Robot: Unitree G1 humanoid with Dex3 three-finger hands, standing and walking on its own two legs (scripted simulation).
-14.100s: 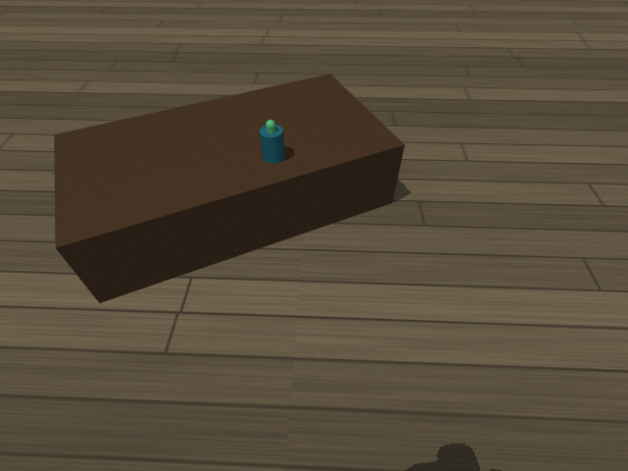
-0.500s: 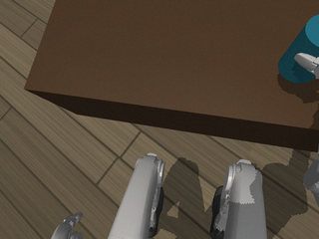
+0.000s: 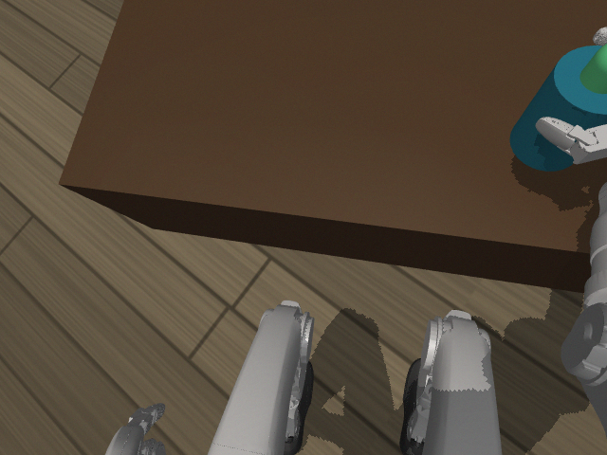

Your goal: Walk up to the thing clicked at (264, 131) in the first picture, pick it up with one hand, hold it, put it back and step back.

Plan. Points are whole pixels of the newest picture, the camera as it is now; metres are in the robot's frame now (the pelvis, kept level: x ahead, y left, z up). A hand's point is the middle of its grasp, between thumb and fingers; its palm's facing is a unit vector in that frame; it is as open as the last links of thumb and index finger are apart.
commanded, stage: settle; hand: right
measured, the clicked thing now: (579, 102) +0.53 -0.26 -0.01
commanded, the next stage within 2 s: lift in 0.20 s
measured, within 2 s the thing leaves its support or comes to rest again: neither
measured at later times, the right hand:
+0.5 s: hand (595, 103) +0.51 -0.26 +0.02, palm faces +0.25 +0.97 -0.04, open 11.8 cm
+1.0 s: hand out of the picture +0.46 -0.24 +0.12, palm faces +0.28 +0.96 -0.05, open 11.8 cm
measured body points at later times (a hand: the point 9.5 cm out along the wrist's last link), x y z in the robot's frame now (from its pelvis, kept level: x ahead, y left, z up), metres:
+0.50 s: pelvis +0.00 +0.00 +0.02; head +0.22 -0.05 +0.41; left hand +0.08 +0.28 -0.10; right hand +0.49 -0.31 +0.02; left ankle +0.05 +0.13 -0.47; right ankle +0.07 -0.14 -0.47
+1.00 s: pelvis +0.02 +0.00 +0.10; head +0.18 -0.04 +0.53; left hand +0.14 +0.26 -0.02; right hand +0.44 -0.29 +0.12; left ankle +0.05 +0.13 -0.47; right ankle +0.07 -0.14 -0.47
